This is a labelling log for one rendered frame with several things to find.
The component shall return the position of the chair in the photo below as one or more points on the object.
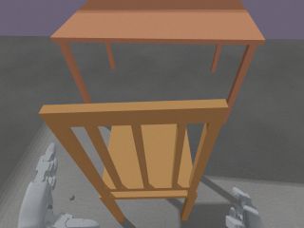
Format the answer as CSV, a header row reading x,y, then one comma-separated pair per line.
x,y
148,155

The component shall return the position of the table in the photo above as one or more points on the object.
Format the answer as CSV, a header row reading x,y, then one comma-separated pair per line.
x,y
191,22

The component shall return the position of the right robot hand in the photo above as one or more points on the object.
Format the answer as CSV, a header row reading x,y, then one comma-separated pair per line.
x,y
248,217

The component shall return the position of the left robot hand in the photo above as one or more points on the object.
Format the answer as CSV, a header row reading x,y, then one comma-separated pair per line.
x,y
34,212

